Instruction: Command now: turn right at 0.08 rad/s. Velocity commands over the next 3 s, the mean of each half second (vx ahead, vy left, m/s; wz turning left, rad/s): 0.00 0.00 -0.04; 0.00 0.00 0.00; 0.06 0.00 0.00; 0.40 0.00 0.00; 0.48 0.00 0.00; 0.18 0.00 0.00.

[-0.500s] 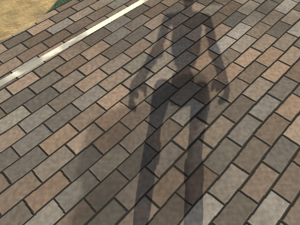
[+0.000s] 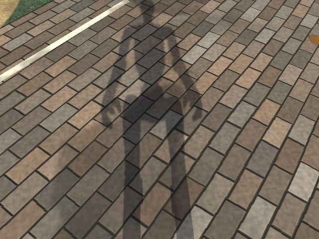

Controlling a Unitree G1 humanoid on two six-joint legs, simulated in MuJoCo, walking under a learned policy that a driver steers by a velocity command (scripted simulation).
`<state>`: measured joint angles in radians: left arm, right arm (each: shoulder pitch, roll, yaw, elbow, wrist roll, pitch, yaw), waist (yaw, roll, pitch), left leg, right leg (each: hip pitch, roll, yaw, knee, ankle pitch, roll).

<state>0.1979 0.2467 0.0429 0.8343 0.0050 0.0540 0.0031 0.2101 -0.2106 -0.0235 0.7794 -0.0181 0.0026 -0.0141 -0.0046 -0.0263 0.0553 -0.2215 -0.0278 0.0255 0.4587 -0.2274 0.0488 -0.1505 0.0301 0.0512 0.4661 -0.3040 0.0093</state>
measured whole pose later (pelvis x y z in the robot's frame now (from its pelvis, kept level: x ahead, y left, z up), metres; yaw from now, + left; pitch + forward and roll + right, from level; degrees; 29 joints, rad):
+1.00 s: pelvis +0.00 -0.02 +0.00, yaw +0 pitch -1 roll +0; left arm 0.30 0.16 -0.02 1.14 0.01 -0.02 0.04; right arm 0.28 -0.16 0.00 1.15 -0.01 0.00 -0.03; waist -0.01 0.00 0.03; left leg -0.18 0.00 0.00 0.39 -0.19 0.00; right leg -0.09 0.06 0.04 0.37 -0.25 -0.04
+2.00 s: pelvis +0.23 +0.03 -0.01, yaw +1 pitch +1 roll +0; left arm 0.03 0.18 0.03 0.94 0.02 -0.04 -0.03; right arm 0.54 -0.12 0.00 1.13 -0.02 -0.10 -0.02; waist -0.05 -0.02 0.05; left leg 0.15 -0.07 0.06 0.17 -0.35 0.08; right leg -0.62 -0.02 -0.12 0.69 -0.09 -0.08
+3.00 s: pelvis +0.66 +0.05 +0.00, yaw +0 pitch -1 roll +0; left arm 0.26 0.14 0.01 1.08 0.03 0.01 0.03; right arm 0.32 -0.16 -0.02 1.06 -0.01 -0.02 -0.01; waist -0.01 -0.01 0.01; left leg -0.26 -0.06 0.12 0.41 -0.15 0.10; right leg -0.26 -0.03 -0.02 0.61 -0.38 -0.03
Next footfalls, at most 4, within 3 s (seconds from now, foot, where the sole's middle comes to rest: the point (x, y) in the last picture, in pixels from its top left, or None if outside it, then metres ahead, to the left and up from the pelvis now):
0.02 right None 0.01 -0.12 -0.78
2.10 right None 0.46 -0.03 -0.78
2.62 left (134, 178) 0.76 0.12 -0.78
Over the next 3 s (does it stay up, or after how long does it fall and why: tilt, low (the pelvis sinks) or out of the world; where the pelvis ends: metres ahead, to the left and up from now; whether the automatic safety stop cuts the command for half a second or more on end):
stays up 0.66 0.05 0.00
